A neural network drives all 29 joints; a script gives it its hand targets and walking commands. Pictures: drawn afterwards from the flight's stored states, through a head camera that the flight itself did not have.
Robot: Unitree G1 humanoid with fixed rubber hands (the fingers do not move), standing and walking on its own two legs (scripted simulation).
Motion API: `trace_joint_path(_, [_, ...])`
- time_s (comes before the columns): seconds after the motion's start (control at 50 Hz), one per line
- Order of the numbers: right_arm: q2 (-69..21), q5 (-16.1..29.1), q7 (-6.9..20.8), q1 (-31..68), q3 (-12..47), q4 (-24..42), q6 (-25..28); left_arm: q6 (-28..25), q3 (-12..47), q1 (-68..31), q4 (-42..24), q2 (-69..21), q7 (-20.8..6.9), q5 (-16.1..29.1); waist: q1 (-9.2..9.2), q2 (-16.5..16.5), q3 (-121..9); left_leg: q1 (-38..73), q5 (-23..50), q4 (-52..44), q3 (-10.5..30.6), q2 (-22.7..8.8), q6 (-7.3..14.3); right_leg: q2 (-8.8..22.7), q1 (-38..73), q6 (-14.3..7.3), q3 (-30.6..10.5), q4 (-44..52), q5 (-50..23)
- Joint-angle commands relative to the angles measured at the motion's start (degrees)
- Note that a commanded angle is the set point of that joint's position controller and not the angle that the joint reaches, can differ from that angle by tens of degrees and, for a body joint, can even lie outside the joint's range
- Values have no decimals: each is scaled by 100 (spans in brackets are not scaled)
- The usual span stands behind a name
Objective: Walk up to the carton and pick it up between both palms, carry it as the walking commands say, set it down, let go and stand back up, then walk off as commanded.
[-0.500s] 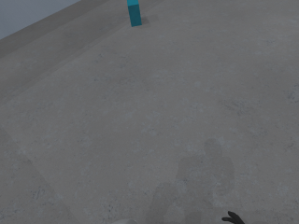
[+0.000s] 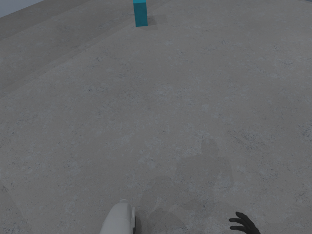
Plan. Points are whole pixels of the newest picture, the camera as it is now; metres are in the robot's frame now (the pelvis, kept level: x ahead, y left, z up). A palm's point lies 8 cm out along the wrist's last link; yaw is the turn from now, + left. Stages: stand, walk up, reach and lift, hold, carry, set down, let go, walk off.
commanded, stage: walk up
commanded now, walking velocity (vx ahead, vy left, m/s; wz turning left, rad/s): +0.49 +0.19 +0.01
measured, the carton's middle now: (140, 10) +2.44 +0.34 -0.64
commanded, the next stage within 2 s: none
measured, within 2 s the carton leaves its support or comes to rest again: neither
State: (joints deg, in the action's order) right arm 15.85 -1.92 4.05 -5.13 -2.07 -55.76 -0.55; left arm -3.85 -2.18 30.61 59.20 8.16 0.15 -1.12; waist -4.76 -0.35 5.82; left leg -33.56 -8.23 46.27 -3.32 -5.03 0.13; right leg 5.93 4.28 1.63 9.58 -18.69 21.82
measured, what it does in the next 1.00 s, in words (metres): walks ahead: left foot, then right foot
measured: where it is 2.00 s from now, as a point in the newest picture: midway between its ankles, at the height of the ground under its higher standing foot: (146, 132)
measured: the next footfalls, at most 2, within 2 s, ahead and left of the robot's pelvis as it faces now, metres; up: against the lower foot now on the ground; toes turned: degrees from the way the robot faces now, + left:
left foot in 0.12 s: +0.23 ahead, +0.15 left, +0.00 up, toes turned +8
right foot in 0.48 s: +0.36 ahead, -0.03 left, +0.00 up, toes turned -12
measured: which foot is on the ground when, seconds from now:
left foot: up 0.00-0.10, down 0.12-0.48, up 0.50-0.88, down 0.90-1.00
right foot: down 0.00-0.12, up 0.14-0.46, down 0.48-0.88, up 0.90-1.00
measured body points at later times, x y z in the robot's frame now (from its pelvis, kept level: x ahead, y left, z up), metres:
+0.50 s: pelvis +0.23 +0.07 -0.02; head +0.25 +0.03 +0.43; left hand +0.39 +0.31 -0.12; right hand +0.20 -0.17 -0.19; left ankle +0.20 +0.15 -0.74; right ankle +0.32 -0.02 -0.74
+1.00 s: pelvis +0.41 +0.17 -0.01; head +0.43 +0.20 +0.44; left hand +0.38 +0.43 -0.17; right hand +0.54 -0.06 -0.13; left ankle +0.46 +0.29 -0.74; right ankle +0.35 +0.01 -0.67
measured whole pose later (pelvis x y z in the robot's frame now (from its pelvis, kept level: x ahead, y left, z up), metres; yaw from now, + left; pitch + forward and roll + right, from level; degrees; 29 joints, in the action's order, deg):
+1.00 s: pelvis +0.41 +0.17 -0.01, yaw +3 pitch -1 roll +0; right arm 10.5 -1.7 1.1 -8.9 -2.1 -54.3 3.7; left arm -0.4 -3.8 17.7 58.6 15.3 -1.8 -1.9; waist -4.1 3.1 3.5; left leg -18.7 -12.3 31.7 -8.2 -4.1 0.6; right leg 7.1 -21.0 1.0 2.8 -61.1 21.0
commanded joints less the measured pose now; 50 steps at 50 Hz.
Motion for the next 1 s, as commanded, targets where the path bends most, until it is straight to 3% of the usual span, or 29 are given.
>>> trace_joint_path(0.0, [-70, -2, 25, -286, -25, 257, 172, -75, -208, -89, -267, 1227, 16, 41, 613, 809, 124, 1849, -217, -1133, -866, 445, 271, 1152, -1442, -484, -289, -321, -4539])
trace_joint_path(0.02, [256, -24, -28, -874, -152, 107, 186, -76, -212, 146, -297, 1239, 26, 90, 709, 444, -491, 2702, -449, -1266, -771, 523, 434, 916, -1455, -471, -212, -1386, -4573])
trace_joint_path(0.04, [621, -102, -119, -1665, -299, -58, 232, -90, -138, 201, -393, 1082, 33, 115, 993, -2, -1042, 3916, -442, -1134, -150, 154, 774, 747, -2273, -267, -133, -2642, -4385])
trace_joint_path(0.06, [1130, -172, -229, -2412, -469, -212, 269, -120, -124, 37, -584, 885, 29, 202, 1182, -1353, -1684, 4984, 296, -1835, 1868, -1495, 1338, 61, -3603, -68, -117, -4499, -1020])
trace_joint_path(0.08, [1366, -79, -358, -2595, -507, -248, 262, -89, -196, -25, -676, 811, 61, 222, 1100, -1545, -2149, 4992, 1045, -2480, 2951, -2269, 1674, -396, -3961, -167, -400, -5925, 1435])
trace_joint_path(0.1, [1290, -8, -377, -2333, -447, -314, 308, -47, -239, -427, -710, 904, 80, 136, 995, -1206, -1939, 4624, 884, -2690, 2799, -2127, 1392, -2, -4130, -260, -912, -6251, 1294])
trace_joint_path(0.12, [741, -15, -391, -1876, -317, -231, 335, -28, -243, -764, -829, 912, 61, 116, 922, -361, -1452, 4254, 587, -2782, 2168, -1598, 1137, 231, -4277, -359, -1108, -6016, 519])
trace_joint_path(0.18, [293, 42, -391, -1124, -220, 219, 352, 53, -127, -459, -541, 757, -1, 36, 625, -49, -982, 2845, -608, -3128, 1503, -1315, 1135, 365, -3770, -243, -849, -5510, 103])
trace_joint_path(0.26, [234, 109, -420, -796, -154, 143, 426, 231, -111, -1012, -624, 669, -42, -41, 458, -114, -384, 1689, -35, -3601, 1028, -1520, 1315, 568, -3089, 14, -650, -4081, 103])
trace_joint_path(0.34, [242, 23, -376, -886, -165, -56, 390, 246, -70, -1711, -840, 552, -59, -37, 426, -488, 8, 1175, -564, -3607, 866, -939, 1069, 344, -2334, -85, -414, -2175, -574])
trace_joint_path(0.38, [326, 52, -337, -810, -164, -19, 376, 186, -122, -1301, -607, 694, -7, -54, 147, -264, -304, 969, -300, -3164, 740, -738, 963, 134, -1378, -134, -297, -1418, -1234])
trace_joint_path(0.4, [198, 98, -287, -920, -84, -26, 411, 201, -236, -924, -512, 890, 28, -56, -69, 227, -565, 426, -323, -2571, 559, -505, 745, 288, -395, -214, -299, -1356, -1252])
trace_joint_path(0.42, [15, 126, -264, -819, 14, 89, 412, 179, -361, -366, -386, 1281, 89, -92, -310, 1557, -909, -63, -710, -1146, 47, 184, 458, 1154, 297, -405, -1524, -313, -265])
trace_joint_path(0.44, [-19, 141, -240, -794, 68, 243, 391, 158, -429, -136, -317, 1765, 112, -146, -390, 2475, -994, -579, -1737, 490, -42, 489, 317, 2352, 279, -948, -3084, 918, 1159])
trace_joint_path(0.46, [65, 95, -259, -762, 14, 346, 377, 171, -426, -379, -452, 1909, 152, -169, -299, 2226, -856, -883, -1785, 1347, 248, 313, 229, 2556, 164, -1243, -3507, 1193, 1750])
trace_joint_path(0.48, [249, 15, -217, -611, -88, 359, 334, 146, -342, -414, -466, 1843, 146, -156, -151, 1184, -606, -1016, -1425, 1853, 452, 186, 68, 2495, -106, -1258, -3490, 1227, 1541])
trace_joint_path(0.52, [198, 48, -191, -734, -121, 229, 378, 61, -329, -804, -552, 1541, 117, -125, -10, 709, -579, -940, -1075, 1942, 591, -75, -4, 2293, -199, -1278, -2776, 916, -7])
trace_joint_path(0.6, [27, 41, -97, -568, -53, 282, 243, -67, -263, -999, -600, 1271, 32, -72, 160, 418, -256, -622, -811, 829, 433, -338, -226, 1954, -478, -935, -1775, 1230, -412])
trace_joint_path(0.64, [-108, 5, -39, -528, 16, 354, 184, -77, -262, -1297, -578, 1316, -37, -88, 482, 345, -303, 468, -577, 28, 140, -116, -235, 1557, -1392, -686, -1186, 1238, -272])
trace_joint_path(0.66, [-144, 28, -23, -597, 69, 329, 165, -91, -310, -1480, -619, 1398, -86, -94, 506, 697, -215, 737, -582, -456, 14, -89, -256, 1388, -1612, -675, -997, 1193, -96])
trace_joint_path(0.76, [-82, 14, -29, -483, 106, 421, 211, -2, -346, -1337, -413, 1600, -159, -141, 657, 893, -135, 1683, -442, -1438, -680, 60, -335, 1290, -2089, -648, -578, 859, 491])
trace_joint_path(0.8, [133, 6, -106, -888, -1, 247, 286, 28, -278, -1380, -457, 1410, -171, -109, 875, 419, -630, 2660, -655, -1554, -632, 92, -99, 902, -2357, -547, -330, -29, 780])
trace_joint_path(0.82, [562, -37, -148, -1496, -186, 136, 345, 62, -179, -1492, -571, 1168, -214, -69, 1158, -138, -940, 3695, -1502, -2060, 249, -388, 175, 355, -3186, -297, 161, -1295, 991])
trace_joint_path(0.84, [1256, -59, -291, -2259, -416, 32, 398, 64, -112, -1514, -715, 898, -196, -53, 1346, -2111, -1073, 3902, -3217, -3434, 2568, -1906, 575, -143, -4056, -65, 259, -3519, 962])
trace_joint_path(0.86, [1411, -12, -370, -2413, -498, -39, 374, 113, -175, -1640, -787, 888, -197, -100, 1114, -1653, -744, 3627, -3752, -4003, 3318, -2410, 710, -2, -4514, -74, -606, -4477, 884])
trace_joint_path(0.9, [1103, 51, -406, -2035, -449, -25, 443, 198, -186, -1655, -664, 837, -207, -72, 766, -367, -299, 3548, -1925, -3930, 2827, -2352, 280, 227, -4911, -128, -1032, -5064, -39])
trace_joint_path(0.94, [708, 67, -423, -1424, -369, 198, 451, 238, -79, -1010, -255, 805, -213, -23, 545, -362, -506, 3254, -819, -3511, 1597, -1790, 98, 446, -4283, -81, -1144, -4750, -647])
trace_joint_path(0.96, [610, 92, -411, -1136, -279, 330, 495, 273, -53, -1012, -229, 833, -241, -57, 516, -1007, -404, 2867, -789, -3604, 1349, -1656, 332, 461, -4143, 7, -1088, -4493, -779])
trace_joint_path(0.98, [585, 63, -416, -1143, -296, 294, 516, 276, -42, -1108, -212, 830, -277, -80, 553, -1180, -500, 3037, -553, -3597, 1398, -1677, 533, 463, -4047, -12, -1041, -4454, -801])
